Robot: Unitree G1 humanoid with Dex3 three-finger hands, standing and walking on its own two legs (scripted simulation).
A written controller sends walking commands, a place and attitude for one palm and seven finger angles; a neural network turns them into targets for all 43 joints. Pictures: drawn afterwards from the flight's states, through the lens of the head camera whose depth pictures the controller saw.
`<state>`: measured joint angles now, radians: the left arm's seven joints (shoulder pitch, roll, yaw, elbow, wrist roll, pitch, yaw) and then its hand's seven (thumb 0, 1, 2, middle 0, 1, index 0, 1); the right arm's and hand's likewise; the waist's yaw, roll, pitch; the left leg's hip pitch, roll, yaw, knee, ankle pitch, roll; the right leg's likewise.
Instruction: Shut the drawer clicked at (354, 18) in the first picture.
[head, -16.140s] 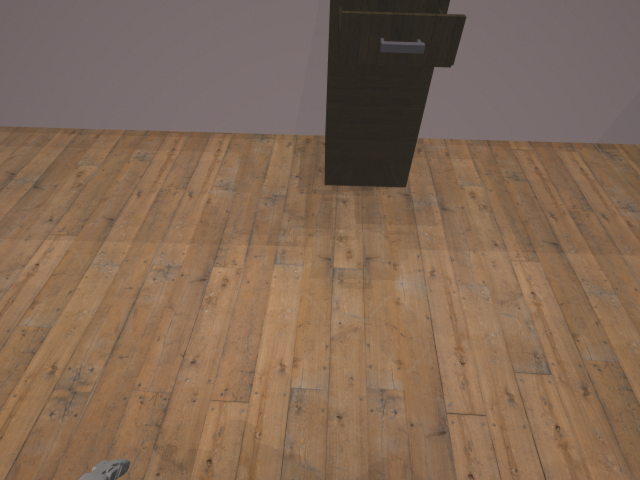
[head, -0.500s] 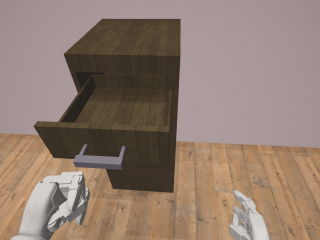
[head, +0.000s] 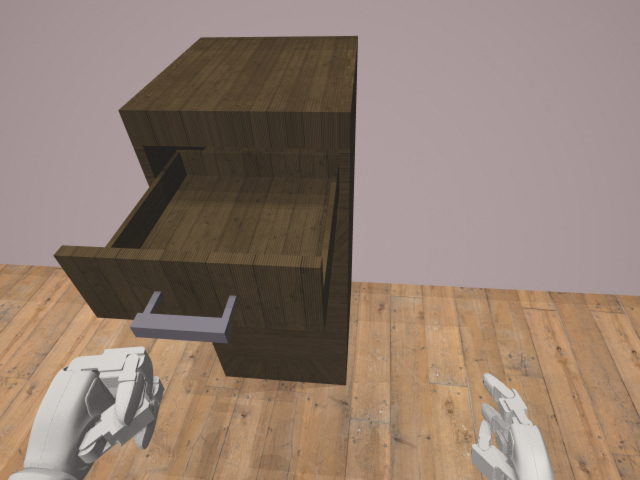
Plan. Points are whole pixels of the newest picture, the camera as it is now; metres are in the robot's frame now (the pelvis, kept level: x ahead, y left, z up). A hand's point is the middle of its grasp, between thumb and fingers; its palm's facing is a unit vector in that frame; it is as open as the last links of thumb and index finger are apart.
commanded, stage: bring the fist close to the handle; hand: left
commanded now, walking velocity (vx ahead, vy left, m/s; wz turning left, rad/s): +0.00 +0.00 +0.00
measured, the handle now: (187, 314) +0.31 +0.22 +0.05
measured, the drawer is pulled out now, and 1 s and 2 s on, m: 0.29 0.29 0.25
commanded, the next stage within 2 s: push the drawer shut in 1.20 s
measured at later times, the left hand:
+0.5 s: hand (174, 399) +0.18 +0.18 +0.08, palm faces +0.02 -1.00 -0.04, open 3.3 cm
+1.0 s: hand (199, 381) +0.22 +0.18 +0.05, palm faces +0.01 -1.00 -0.05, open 3.3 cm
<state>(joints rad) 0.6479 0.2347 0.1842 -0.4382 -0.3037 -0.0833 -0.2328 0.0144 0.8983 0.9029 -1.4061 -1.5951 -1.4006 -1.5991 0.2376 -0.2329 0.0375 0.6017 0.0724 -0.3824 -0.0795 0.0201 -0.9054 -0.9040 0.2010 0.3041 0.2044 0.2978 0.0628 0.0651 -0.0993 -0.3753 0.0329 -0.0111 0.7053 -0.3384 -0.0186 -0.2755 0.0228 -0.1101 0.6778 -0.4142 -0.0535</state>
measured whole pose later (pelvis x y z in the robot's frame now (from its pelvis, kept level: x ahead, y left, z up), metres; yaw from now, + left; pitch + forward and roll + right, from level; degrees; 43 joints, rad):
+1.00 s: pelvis -0.01 +0.03 -0.03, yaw -1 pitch +9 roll -1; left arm 0.44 0.18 0.06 -0.19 -0.21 -0.28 -0.10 0.02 0.90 0.90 -1.40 -1.60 -1.40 -1.60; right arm 0.26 -0.23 0.02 0.54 0.03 -0.17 -0.03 0.02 -0.91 -0.90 0.20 0.30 0.21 0.30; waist -0.01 0.04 -0.10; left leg -0.65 0.02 0.02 0.92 -0.42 0.02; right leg -0.56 -0.01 -0.08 0.90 -0.49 -0.02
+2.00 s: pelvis -0.02 +0.02 -0.02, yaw -1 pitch +8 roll -1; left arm 0.07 0.23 0.14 0.17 -0.24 -0.29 -0.15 -0.01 0.79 0.91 -1.41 -1.60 -1.40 -1.60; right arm 0.22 -0.26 0.02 0.61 0.04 -0.14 -0.06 0.02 -0.91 -0.90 0.20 0.30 0.21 0.30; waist -0.02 0.04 -0.07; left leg -0.64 0.02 0.00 0.87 -0.37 0.00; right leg -0.55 0.00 -0.10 0.86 -0.46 -0.04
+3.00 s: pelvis -0.02 +0.02 -0.02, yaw -2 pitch +11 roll -1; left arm -0.51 0.30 0.22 0.78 -0.16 -0.35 -0.12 0.02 0.82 0.92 -1.41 -1.60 -1.40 -1.60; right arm 0.30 -0.26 0.02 0.66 0.03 -0.03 -0.03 0.01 -0.91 -0.90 0.20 0.30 0.21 0.30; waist -0.07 0.02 -0.07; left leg -0.70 0.03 0.02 0.87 -0.36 0.01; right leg -0.62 0.01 -0.07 0.86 -0.43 -0.03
